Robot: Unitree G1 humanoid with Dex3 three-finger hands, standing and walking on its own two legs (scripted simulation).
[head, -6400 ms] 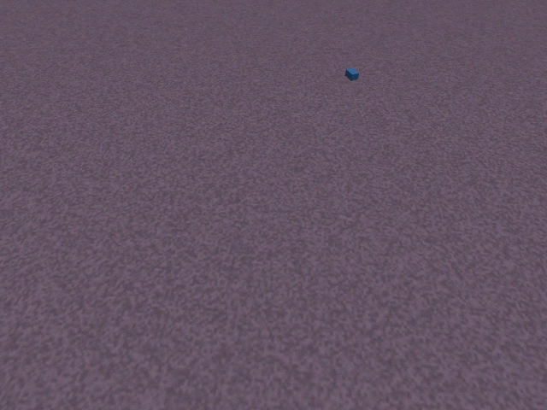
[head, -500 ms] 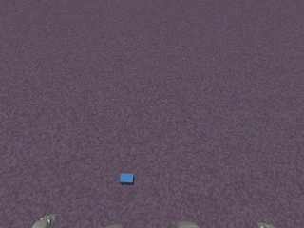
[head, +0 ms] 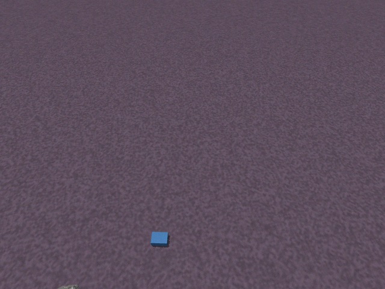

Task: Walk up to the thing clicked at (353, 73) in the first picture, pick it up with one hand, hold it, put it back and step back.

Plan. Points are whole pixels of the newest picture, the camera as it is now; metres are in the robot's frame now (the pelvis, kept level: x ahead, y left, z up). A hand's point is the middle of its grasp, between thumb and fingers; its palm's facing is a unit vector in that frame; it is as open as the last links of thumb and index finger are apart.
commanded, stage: walk up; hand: left
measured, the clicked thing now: (159, 238) +0.45 +0.16 -0.76
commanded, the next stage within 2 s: stand in 1.08 s
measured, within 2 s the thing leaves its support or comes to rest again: neither
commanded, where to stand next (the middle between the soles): +0.09 -0.04 m, yaw +2 degrees
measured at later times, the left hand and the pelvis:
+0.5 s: hand out of the picture +0.12 +0.26 -0.15, palm faces -0.01 -0.95 -0.31, open 7.4 cm; pelvis +0.02 +0.01 +0.00, yaw -1 degrees
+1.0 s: hand out of the picture +0.11 +0.25 -0.15, palm faces -0.02 -0.95 -0.32, open 7.4 cm; pelvis +0.02 +0.01 +0.00, yaw -1 degrees
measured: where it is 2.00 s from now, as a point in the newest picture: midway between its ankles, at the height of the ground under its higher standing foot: outside the picture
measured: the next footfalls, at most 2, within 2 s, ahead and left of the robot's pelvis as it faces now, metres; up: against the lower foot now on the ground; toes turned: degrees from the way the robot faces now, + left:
none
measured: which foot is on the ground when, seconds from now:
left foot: down 0.00-1.00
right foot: down 0.00-1.00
